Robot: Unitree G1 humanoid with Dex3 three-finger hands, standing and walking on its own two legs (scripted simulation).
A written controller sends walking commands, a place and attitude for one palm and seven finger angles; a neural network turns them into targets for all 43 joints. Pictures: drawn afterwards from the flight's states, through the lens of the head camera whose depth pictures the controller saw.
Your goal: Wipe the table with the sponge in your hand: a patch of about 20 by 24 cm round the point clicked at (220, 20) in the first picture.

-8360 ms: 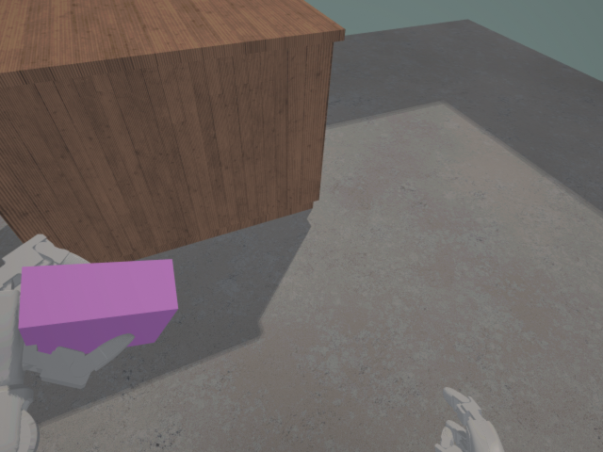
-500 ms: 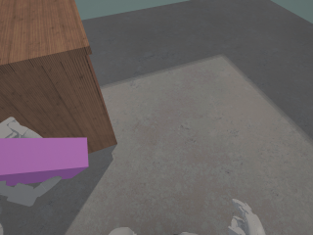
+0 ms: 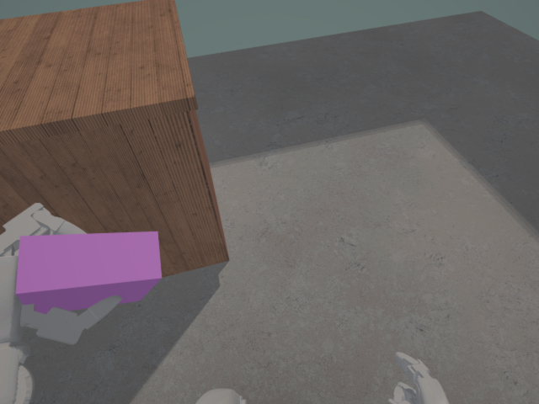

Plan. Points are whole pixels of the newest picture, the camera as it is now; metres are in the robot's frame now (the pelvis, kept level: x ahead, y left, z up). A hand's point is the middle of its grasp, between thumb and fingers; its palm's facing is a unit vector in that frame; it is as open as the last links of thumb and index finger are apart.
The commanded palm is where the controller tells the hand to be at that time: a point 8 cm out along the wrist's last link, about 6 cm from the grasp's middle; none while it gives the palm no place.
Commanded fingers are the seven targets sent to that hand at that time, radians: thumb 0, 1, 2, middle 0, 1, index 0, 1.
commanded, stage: take the last steps up to it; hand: left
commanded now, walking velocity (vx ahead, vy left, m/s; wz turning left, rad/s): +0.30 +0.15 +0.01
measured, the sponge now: (111, 273) +0.23 +0.19 +0.15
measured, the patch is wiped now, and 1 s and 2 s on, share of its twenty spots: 0.00 0.00 0.00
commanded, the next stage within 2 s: come to a stop and stand still in 1.36 s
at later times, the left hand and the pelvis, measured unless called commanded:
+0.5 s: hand (85, 198) +0.32 +0.25 +0.18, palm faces +0.35 -0.78 -0.53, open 9.6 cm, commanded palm +0.26 +0.31 +0.18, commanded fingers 0.00 0.10 1.30 -1.20 -1.60 -1.20 -1.60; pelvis +0.10 +0.03 -0.02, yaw +0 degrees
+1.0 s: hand (76, 128) +0.46 +0.33 +0.18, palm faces +0.37 -0.80 -0.46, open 9.6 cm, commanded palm +0.39 +0.37 +0.18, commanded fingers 0.00 0.10 1.30 -1.20 -1.60 -1.20 -1.60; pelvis +0.22 +0.10 -0.01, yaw -2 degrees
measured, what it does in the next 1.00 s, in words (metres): walks ahead: left foot, then right foot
